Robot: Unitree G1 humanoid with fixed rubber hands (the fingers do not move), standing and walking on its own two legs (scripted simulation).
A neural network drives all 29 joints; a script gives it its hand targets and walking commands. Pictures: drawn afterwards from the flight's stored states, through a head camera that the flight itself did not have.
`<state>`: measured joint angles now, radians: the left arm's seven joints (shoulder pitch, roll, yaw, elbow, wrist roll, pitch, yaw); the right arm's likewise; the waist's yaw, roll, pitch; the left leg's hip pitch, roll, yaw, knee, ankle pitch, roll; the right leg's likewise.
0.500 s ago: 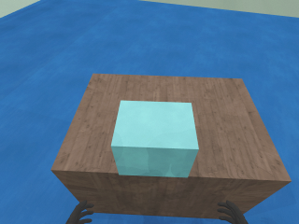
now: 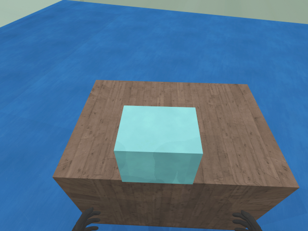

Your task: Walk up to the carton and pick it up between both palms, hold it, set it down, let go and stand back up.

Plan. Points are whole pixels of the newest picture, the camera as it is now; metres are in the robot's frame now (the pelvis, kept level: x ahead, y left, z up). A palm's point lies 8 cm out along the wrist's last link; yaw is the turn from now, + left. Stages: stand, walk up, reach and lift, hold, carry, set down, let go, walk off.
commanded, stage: stand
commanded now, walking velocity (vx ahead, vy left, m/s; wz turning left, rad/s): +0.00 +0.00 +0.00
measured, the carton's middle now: (158, 145) +0.44 +0.02 -0.08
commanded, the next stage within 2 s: none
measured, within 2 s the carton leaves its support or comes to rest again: neither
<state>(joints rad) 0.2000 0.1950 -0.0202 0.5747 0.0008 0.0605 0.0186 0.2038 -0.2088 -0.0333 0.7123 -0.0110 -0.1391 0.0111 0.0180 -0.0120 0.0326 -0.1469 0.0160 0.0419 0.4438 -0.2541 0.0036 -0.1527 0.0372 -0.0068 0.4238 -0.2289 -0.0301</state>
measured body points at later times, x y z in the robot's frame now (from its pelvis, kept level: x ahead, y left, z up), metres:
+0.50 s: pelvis -0.04 +0.02 +0.00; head -0.06 +0.02 +0.45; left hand +0.02 +0.27 -0.13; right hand +0.03 -0.24 -0.13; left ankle -0.01 +0.11 -0.74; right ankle +0.00 -0.10 -0.74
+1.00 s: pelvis -0.06 +0.03 +0.00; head -0.08 +0.02 +0.44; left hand -0.06 +0.28 -0.14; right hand -0.02 -0.23 -0.14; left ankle -0.01 +0.12 -0.74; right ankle +0.00 -0.10 -0.74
